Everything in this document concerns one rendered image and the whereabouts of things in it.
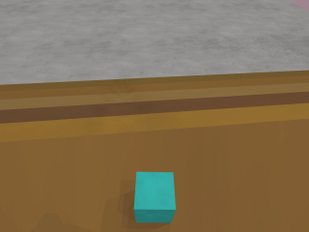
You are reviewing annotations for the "carton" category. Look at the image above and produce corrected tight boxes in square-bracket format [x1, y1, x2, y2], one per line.
[133, 171, 176, 223]

